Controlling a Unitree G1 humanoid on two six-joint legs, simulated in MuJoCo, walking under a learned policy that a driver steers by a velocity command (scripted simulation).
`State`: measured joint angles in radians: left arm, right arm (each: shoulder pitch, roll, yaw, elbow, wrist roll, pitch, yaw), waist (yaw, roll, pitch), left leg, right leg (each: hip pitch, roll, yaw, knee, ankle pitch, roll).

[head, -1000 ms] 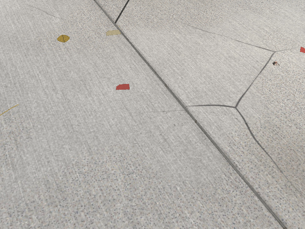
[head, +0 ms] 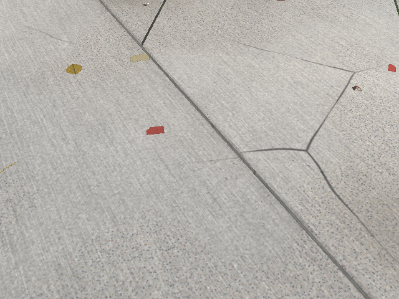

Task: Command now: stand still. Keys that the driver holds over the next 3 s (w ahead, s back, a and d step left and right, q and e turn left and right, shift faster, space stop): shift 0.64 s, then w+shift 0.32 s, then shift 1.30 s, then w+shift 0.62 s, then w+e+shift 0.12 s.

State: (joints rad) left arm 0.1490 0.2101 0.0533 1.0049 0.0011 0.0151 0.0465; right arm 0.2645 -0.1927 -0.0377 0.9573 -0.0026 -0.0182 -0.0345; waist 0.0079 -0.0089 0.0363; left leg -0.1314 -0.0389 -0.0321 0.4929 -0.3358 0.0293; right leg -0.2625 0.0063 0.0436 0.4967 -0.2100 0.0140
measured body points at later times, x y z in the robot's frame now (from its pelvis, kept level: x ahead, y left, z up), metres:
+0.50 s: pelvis +0.00 +0.00 +0.00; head +0.01 +0.01 +0.45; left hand +0.05 +0.25 -0.15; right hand +0.00 -0.23 -0.15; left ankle -0.04 +0.10 -0.74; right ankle +0.04 -0.13 -0.74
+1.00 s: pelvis +0.10 -0.06 -0.01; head +0.11 -0.08 +0.44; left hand +0.22 +0.20 -0.13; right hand +0.06 -0.33 -0.16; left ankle -0.04 +0.09 -0.71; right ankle +0.13 -0.17 -0.74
